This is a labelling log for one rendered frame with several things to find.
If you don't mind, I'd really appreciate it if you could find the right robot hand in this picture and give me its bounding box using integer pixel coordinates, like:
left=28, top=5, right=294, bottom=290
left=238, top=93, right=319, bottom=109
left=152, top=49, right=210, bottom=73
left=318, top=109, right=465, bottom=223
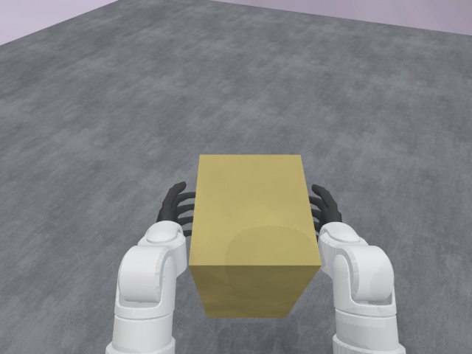
left=308, top=184, right=342, bottom=243

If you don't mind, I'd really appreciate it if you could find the robot right forearm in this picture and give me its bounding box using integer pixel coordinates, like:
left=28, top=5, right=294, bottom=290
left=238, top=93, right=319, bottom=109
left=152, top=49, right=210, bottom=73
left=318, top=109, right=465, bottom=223
left=318, top=222, right=406, bottom=354

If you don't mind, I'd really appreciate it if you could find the carton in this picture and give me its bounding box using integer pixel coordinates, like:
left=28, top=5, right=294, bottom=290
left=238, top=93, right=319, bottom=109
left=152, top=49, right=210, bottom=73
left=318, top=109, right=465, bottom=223
left=189, top=155, right=322, bottom=318

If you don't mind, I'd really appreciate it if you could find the left robot hand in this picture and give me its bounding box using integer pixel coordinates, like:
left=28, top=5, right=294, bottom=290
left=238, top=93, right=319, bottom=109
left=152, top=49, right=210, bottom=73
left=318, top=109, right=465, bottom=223
left=156, top=181, right=196, bottom=237

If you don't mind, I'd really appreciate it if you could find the robot left forearm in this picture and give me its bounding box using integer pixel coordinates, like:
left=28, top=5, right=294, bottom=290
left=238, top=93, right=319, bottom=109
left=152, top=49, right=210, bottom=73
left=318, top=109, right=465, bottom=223
left=105, top=221, right=187, bottom=354

